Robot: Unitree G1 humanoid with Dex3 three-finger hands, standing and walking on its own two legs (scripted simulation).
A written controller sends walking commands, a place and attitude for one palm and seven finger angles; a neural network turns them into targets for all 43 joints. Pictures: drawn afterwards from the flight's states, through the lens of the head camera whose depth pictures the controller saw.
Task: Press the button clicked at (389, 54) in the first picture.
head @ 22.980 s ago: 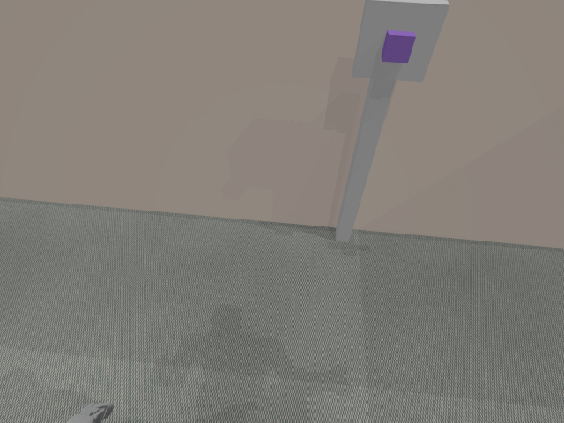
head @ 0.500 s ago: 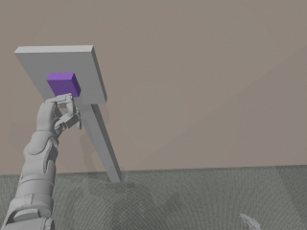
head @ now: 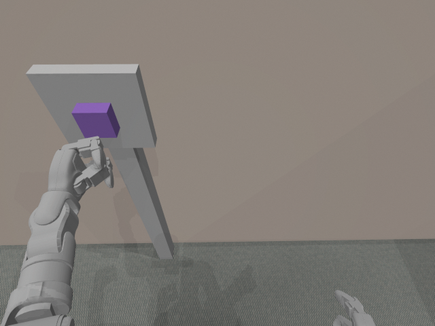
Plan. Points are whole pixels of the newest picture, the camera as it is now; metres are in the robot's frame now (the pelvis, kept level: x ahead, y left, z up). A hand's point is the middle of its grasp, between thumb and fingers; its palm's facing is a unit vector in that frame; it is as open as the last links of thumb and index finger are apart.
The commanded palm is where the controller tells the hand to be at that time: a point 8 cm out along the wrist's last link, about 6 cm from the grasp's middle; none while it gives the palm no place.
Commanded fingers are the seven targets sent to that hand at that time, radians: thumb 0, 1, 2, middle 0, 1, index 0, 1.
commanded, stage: aim a knuckle at the button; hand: left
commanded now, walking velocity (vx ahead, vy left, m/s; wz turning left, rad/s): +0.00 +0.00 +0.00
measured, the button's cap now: (97, 119) +0.46 +0.25 +0.13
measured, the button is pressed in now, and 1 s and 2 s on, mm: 0 9 0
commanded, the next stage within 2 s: press the button with the knuckle in 0.06 s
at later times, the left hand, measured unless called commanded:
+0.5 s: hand (114, 156) +0.39 +0.21 +0.10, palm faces +0.03 -1.00 +0.00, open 3.1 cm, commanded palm +0.36 +0.26 +0.11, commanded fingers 0.00 0.90 0.90 -1.30 -1.50 -1.30 -1.50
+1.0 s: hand (117, 149) +0.41 +0.21 +0.10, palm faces +0.05 -1.00 -0.02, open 3.0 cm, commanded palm +0.41 +0.26 +0.11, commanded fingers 0.00 0.90 0.90 -1.30 -1.50 -1.30 -1.50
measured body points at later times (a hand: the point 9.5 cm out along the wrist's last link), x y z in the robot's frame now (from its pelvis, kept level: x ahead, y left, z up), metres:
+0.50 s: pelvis +0.00 +0.00 +0.00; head +0.03 +0.00 +0.45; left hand +0.39 +0.26 +0.11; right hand +0.10 -0.25 -0.11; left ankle +0.04 +0.11 -0.72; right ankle -0.04 -0.10 -0.72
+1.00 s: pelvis -0.01 -0.01 -0.01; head +0.03 -0.01 +0.44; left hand +0.40 +0.26 +0.11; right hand +0.07 -0.27 -0.12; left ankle +0.04 +0.11 -0.72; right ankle -0.04 -0.10 -0.72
